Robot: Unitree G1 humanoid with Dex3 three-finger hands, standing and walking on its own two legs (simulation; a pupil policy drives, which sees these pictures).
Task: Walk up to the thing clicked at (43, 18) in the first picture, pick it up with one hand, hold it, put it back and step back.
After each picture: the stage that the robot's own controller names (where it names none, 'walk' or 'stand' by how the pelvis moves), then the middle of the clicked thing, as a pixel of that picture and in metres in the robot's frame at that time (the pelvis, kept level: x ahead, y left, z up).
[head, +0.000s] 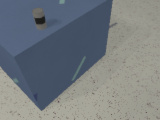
stand; (39, 19) +0.88 +0.29 -0.04
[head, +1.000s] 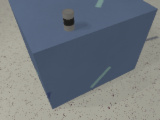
rise first; (68, 20) +0.83 +0.14 -0.04
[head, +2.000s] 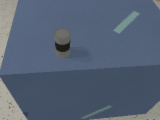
rise first; (62, 43) +0.55 +0.13 -0.01
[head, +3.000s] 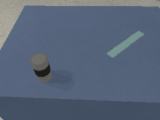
stand; (41, 67) +0.45 +0.21 -0.02
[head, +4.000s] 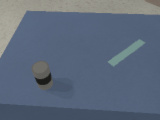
stand; (42, 75) +0.43 +0.20 -0.04
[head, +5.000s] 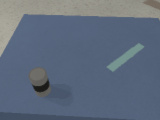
stand; (40, 82) +0.40 +0.20 -0.04
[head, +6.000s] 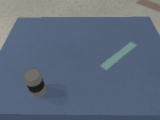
stand; (35, 83) +0.41 +0.22 -0.05
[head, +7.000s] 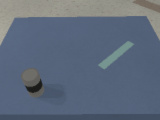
stand; (33, 83) +0.40 +0.23 -0.05
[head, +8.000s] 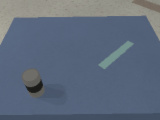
rise first; (33, 83) +0.40 +0.23 -0.05
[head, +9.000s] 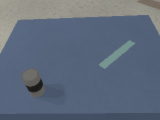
rise first; (34, 83) +0.40 +0.25 -0.04
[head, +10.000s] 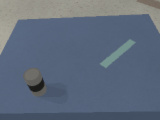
go down; (35, 82) +0.41 +0.24 -0.04
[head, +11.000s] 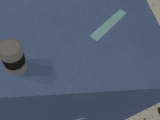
go down; (13, 58) +0.42 +0.22 +0.02
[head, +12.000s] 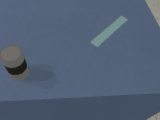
approach; (15, 63) +0.42 +0.23 +0.02
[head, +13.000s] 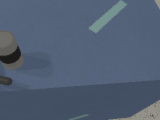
close in; (8, 51) +0.44 +0.23 +0.05
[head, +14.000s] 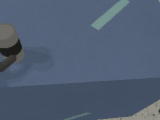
close; (9, 44) +0.46 +0.23 +0.06
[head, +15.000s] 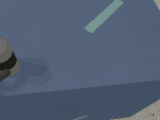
lift; (3, 58) +0.41 +0.23 +0.06
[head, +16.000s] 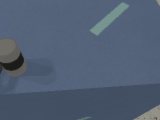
lift; (11, 58) +0.41 +0.22 +0.05
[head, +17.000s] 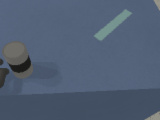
lift; (19, 60) +0.41 +0.21 +0.04
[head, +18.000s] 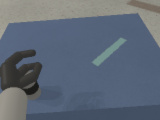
close; (29, 85) +0.40 +0.24 -0.02
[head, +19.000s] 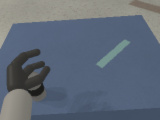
close; (35, 87) +0.40 +0.22 -0.03
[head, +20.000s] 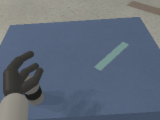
stand; (32, 90) +0.38 +0.23 -0.04
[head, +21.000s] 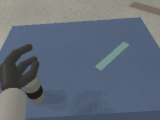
stand; (33, 89) +0.39 +0.23 -0.04
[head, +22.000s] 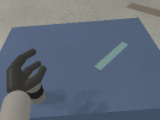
stand; (34, 89) +0.40 +0.23 -0.04
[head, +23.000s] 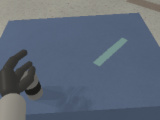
stand; (31, 85) +0.40 +0.23 -0.04
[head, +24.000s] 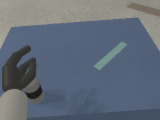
stand; (33, 89) +0.40 +0.23 -0.04
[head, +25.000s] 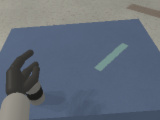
stand; (34, 91) +0.39 +0.23 -0.04
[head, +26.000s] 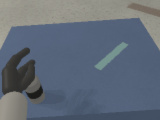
stand; (33, 89) +0.40 +0.23 -0.04
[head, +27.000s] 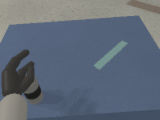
stand; (31, 89) +0.39 +0.23 -0.04
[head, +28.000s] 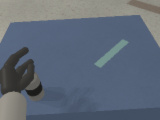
stand; (33, 86) +0.40 +0.23 -0.04
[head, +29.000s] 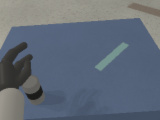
stand; (33, 90) +0.39 +0.23 -0.04
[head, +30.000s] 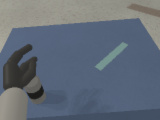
stand; (34, 89) +0.40 +0.23 -0.04
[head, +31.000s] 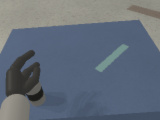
stand; (34, 91) +0.39 +0.23 -0.04
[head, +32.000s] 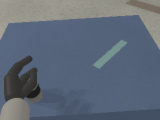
stand; (31, 88) +0.39 +0.23 -0.04
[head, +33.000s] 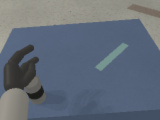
stand; (34, 90) +0.40 +0.23 -0.04
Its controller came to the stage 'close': yes
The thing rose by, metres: 0.00
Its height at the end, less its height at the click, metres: +0.00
